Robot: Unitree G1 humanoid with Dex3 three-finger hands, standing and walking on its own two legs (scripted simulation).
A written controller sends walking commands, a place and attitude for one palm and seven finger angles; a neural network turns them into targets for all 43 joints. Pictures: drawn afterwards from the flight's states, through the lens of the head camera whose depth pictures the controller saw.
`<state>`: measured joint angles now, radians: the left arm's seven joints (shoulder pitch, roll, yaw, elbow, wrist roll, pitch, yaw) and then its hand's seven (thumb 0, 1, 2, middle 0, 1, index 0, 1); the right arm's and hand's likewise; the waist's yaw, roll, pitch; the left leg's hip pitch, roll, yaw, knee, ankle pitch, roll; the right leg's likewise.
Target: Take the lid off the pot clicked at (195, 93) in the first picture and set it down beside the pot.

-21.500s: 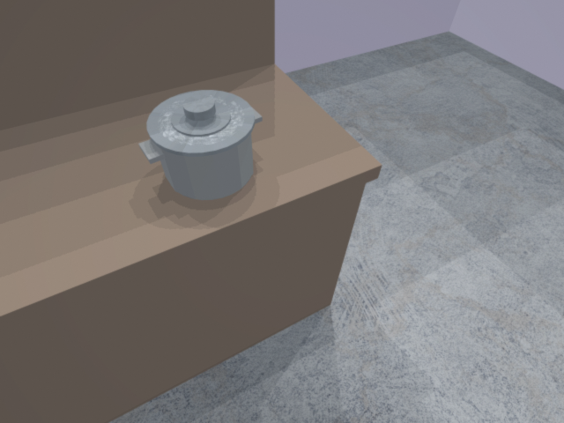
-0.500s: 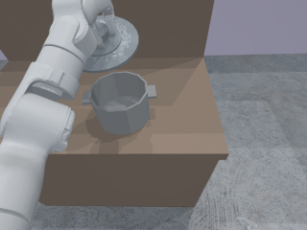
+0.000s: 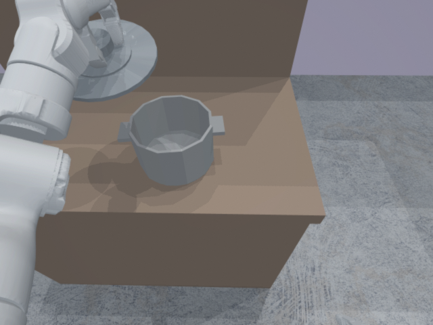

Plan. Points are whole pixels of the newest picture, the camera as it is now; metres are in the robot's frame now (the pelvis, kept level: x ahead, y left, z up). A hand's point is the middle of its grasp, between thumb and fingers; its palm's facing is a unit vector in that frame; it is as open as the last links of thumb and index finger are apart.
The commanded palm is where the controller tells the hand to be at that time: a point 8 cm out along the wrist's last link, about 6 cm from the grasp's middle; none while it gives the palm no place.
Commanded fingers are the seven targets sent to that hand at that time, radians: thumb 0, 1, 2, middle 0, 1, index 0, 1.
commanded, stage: move the lid sideways beside the pot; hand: left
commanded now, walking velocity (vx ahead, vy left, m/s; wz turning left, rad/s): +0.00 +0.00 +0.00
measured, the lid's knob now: (95, 43) +0.51 +0.20 +0.26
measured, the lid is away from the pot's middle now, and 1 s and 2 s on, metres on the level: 0.10 0.20 0.24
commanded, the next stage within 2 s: lower the lid onto the table in 1.38 s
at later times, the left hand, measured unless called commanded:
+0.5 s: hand (59, 41) +0.47 +0.23 +0.28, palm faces -0.17 -0.08 -0.98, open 7.9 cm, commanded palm +0.46 +0.24 +0.34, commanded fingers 0.00 0.54 1.00 -0.75 -1.10 -0.85 -1.12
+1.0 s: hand (23, 48) +0.46 +0.28 +0.28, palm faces -0.20 -0.14 -0.97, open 7.9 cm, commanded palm +0.46 +0.29 +0.34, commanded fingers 0.00 0.54 1.00 -0.75 -1.10 -0.85 -1.12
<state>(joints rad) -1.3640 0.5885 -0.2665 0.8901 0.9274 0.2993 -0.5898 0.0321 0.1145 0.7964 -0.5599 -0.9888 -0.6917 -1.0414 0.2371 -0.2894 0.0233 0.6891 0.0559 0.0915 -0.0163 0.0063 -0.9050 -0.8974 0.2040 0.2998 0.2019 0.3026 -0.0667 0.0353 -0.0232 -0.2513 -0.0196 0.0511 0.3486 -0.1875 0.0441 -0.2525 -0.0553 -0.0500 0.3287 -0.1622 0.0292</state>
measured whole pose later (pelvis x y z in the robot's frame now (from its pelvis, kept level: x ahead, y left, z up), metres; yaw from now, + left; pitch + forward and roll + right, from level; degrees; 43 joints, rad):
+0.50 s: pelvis +0.01 +0.01 +0.00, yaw +0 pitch +6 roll -1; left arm -1.29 0.68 -0.23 0.79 0.94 0.29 -0.61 0.03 0.12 0.80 -0.56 -0.99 -0.69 -1.04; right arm 0.22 -0.29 0.02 0.66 0.07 0.12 0.00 0.01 -0.91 -0.90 0.20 0.30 0.20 0.30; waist -0.05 0.05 -0.02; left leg -0.26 -0.03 0.04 0.35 -0.19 0.05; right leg -0.25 -0.06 -0.06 0.31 -0.16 0.03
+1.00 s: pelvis +0.00 +0.00 +0.00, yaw +0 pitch +6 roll -1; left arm -1.32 0.81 -0.15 0.96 0.96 0.21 -0.62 0.03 0.12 0.80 -0.56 -0.99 -0.69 -1.05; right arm 0.24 -0.31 0.03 0.68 0.08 0.16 -0.03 0.00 -0.91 -0.90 0.20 0.30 0.20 0.30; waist -0.07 0.04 -0.01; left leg -0.27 -0.01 0.04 0.37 -0.20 0.04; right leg -0.25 -0.04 -0.06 0.31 -0.15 0.03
